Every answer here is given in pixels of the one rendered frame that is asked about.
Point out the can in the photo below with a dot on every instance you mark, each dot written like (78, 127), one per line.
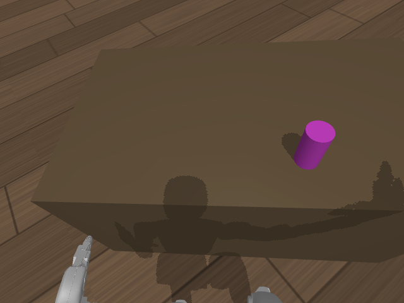
(314, 143)

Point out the left robot hand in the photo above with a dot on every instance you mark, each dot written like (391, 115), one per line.
(72, 286)

